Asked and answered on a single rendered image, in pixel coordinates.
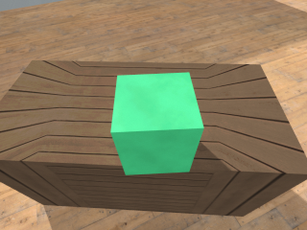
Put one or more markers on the pedestal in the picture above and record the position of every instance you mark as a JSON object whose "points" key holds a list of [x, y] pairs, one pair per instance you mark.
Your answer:
{"points": [[56, 145]]}

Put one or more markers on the carton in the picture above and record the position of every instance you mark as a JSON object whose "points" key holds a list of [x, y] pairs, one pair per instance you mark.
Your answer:
{"points": [[156, 123]]}

